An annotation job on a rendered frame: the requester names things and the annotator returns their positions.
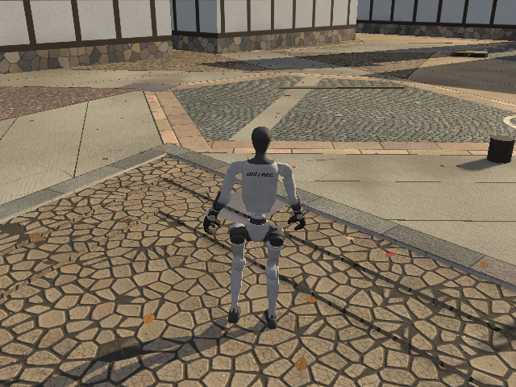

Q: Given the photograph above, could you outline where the left robot upper arm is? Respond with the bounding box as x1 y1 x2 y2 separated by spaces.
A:
218 161 244 205

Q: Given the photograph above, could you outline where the humanoid robot torso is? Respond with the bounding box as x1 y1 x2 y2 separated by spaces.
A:
241 158 279 242

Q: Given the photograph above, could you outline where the right robot upper arm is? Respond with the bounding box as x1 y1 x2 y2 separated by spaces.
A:
277 162 298 206

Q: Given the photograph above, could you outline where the right robot shin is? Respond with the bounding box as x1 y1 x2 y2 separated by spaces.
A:
267 266 279 318

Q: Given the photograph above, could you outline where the robot left hand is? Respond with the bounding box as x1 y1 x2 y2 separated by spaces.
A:
203 217 221 235

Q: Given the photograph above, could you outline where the robot left forearm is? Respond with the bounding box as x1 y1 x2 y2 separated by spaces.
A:
206 191 225 221

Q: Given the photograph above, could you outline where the robot right forearm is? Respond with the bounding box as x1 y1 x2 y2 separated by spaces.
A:
291 193 304 219

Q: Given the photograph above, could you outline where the robot right hand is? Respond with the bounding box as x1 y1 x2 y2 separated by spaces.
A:
288 215 306 231

